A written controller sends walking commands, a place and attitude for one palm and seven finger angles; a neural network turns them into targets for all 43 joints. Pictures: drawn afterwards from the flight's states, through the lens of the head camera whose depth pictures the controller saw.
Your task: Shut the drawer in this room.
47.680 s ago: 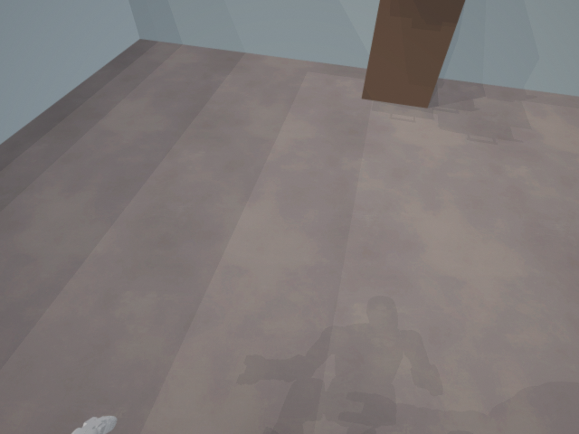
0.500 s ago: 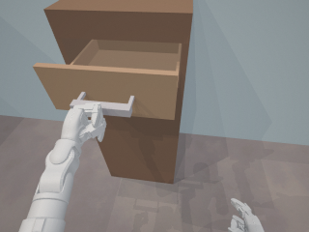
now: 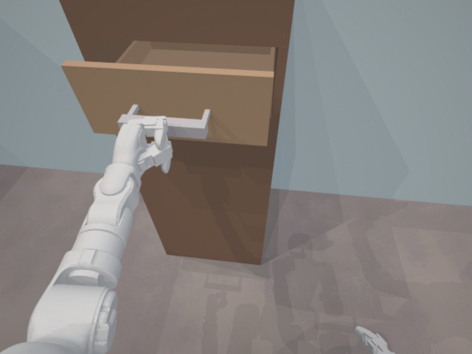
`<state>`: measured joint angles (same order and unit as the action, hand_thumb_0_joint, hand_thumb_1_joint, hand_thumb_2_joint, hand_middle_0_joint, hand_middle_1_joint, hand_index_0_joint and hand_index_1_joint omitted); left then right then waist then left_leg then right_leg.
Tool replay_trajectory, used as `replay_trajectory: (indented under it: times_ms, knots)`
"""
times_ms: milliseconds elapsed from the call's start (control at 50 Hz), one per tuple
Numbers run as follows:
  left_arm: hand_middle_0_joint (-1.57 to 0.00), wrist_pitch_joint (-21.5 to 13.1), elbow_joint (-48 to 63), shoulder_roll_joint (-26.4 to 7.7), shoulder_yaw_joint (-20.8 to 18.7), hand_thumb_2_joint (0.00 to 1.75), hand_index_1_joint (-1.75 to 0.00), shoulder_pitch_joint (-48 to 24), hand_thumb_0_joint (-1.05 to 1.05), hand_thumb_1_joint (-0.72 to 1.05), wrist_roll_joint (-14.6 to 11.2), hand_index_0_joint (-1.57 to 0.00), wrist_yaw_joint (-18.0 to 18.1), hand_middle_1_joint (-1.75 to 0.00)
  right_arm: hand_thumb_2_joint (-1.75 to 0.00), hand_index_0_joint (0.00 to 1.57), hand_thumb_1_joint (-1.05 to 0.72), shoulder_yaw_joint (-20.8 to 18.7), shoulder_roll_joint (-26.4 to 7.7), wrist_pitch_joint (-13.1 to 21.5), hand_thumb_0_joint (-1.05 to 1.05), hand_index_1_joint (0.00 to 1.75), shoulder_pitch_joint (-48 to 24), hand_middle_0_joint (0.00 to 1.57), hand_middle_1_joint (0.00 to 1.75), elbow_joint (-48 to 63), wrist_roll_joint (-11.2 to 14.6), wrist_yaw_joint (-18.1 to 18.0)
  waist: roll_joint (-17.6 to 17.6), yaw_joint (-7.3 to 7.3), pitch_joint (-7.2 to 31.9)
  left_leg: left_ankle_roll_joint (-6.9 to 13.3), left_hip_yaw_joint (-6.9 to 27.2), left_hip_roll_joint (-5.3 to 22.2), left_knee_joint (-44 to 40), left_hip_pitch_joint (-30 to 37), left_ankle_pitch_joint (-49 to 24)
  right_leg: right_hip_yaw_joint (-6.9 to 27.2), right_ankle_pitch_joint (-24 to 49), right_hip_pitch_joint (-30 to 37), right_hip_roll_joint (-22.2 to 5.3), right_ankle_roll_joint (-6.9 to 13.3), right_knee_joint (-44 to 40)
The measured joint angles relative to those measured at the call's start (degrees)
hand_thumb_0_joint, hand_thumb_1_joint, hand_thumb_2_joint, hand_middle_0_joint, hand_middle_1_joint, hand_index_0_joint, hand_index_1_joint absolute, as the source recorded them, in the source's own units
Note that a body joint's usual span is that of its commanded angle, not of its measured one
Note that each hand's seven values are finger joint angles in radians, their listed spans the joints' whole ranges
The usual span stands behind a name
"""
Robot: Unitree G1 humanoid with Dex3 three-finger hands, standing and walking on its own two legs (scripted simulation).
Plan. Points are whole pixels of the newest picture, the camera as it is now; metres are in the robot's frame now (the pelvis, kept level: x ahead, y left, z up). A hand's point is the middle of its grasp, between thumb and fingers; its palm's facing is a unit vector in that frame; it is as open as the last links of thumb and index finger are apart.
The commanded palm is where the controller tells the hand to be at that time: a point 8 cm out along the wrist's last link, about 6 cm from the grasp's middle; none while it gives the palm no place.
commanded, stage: push the drawer shut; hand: left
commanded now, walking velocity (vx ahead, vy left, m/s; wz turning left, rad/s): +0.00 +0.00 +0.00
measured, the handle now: (167, 119) +0.50 +0.16 +0.14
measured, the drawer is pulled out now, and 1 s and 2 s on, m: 0.11 0.00 0.00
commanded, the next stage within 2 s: pull the fist back off the drawer in 1.12 s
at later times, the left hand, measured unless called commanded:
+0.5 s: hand (175, 128) +0.47 +0.13 +0.14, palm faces -0.05 -1.00 -0.02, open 2.9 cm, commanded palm +0.47 +0.18 +0.14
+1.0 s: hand (183, 112) +0.52 +0.13 +0.14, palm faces -0.06 -1.00 +0.00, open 2.9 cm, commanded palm +0.54 +0.17 +0.14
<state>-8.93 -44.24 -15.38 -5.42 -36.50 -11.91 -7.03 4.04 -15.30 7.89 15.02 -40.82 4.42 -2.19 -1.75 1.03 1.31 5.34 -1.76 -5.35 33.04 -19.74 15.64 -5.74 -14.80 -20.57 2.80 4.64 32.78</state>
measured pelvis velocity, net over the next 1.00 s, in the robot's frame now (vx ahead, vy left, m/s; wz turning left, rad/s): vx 0.02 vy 0.01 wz -0.02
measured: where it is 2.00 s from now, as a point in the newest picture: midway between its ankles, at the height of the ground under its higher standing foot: outside the picture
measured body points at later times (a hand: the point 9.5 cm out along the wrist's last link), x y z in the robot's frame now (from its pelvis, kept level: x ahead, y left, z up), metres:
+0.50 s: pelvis +0.01 +0.00 +0.00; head +0.05 +0.00 +0.45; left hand +0.47 +0.19 +0.14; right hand +0.06 -0.26 -0.12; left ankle +0.02 +0.06 -0.73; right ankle +0.03 -0.07 -0.73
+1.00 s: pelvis +0.02 +0.01 -0.01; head +0.09 +0.01 +0.44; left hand +0.52 +0.18 +0.14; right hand +0.01 -0.26 -0.13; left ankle +0.02 +0.06 -0.73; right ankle +0.03 -0.07 -0.73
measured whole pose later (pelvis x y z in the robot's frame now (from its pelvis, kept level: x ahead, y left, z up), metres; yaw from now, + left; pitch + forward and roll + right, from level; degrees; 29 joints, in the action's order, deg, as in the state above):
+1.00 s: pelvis +0.02 +0.01 -0.01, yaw -1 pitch +11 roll -1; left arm -17.4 -72.8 -21.6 -13.5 -59.6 -7.7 -8.2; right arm 2.5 -17.4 6.9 24.6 -43.1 1.5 0.3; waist -1.9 7.0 3.1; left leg 6.1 -2.4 -4.6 36.8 -30.0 18.0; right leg -5.2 -15.7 -30.2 3.6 4.0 34.6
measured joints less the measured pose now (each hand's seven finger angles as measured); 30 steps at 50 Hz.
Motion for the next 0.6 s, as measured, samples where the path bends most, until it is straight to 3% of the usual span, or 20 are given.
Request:
replay_trajectory:
  times_ms: [240,600]
  knots:
    - [-1.40,-4.9,-9.7,-1.5,-3.2,1.01,-1.60,-5.7,-0.03,0.84,0.9,-1.40,-0.9,-1.60,-0.90,0.20,-0.91,-1.2,-1.1,0.3,0.01,0.30,4.4,0.20,0.30,-1.5,-0.4,0.5,0.1,1.75,0.2,0.1,-0.9,0.6,0.1,-1.4,0.4,0.9,0.4,-1.4,0.7,-0.1,-0.5]
    - [-1.40,-7.0,-20.4,-3.8,-5.2,1.01,-1.60,-15.1,-0.03,0.83,1.7,-1.40,-1.1,-1.60,-0.90,0.20,-0.91,-1.3,-1.4,0.9,0.01,0.30,6.2,0.20,0.30,-1.9,-1.5,1.4,0.1,3.87,0.7,0.4,-0.7,0.6,1.5,-5.5,1.0,0.7,0.0,-5.2,0.7,-0.4,0.3]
